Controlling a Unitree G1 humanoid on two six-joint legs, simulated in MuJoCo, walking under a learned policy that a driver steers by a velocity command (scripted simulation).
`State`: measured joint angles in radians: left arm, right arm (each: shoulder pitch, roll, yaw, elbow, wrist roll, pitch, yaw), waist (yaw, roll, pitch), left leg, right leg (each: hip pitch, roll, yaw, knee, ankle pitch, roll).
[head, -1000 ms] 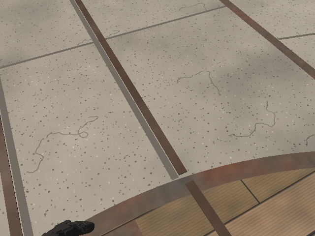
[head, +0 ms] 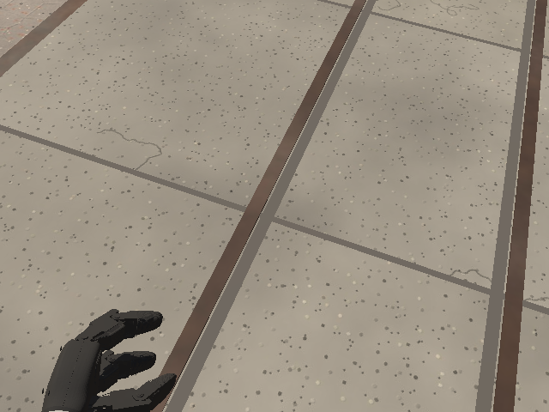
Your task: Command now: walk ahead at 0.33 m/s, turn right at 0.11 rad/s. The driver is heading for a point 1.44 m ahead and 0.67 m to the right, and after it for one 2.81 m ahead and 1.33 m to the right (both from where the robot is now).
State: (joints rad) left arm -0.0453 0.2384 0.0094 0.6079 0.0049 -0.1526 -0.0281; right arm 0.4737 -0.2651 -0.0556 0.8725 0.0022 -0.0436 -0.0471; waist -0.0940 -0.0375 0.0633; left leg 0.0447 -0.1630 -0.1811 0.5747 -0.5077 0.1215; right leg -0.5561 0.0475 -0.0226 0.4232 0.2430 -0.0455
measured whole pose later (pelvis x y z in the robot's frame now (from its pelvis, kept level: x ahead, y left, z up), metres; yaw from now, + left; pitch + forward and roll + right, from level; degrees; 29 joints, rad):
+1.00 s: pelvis +0.17 -0.02 +0.01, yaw -50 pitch +3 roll +1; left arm 0.13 0.30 0.07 0.55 0.00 0.06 -0.01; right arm 0.17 -0.33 -0.09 0.73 0.00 0.00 -0.01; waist -0.04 0.02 0.05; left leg -0.36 0.14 0.16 0.77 -0.47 -0.06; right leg -0.35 -0.03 -0.03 0.61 -0.29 -0.02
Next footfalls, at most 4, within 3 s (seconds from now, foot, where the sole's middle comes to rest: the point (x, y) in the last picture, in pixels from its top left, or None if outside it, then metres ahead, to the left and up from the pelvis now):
0.48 left None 0.31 0.07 -0.75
0.96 right None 0.12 -0.13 -0.75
1.48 left None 0.29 0.05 -0.75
2.00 right None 0.39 -0.18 -0.75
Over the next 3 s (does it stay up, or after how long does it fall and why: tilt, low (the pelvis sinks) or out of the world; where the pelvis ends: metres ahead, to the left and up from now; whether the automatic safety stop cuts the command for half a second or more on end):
stays up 1.03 -0.45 0.00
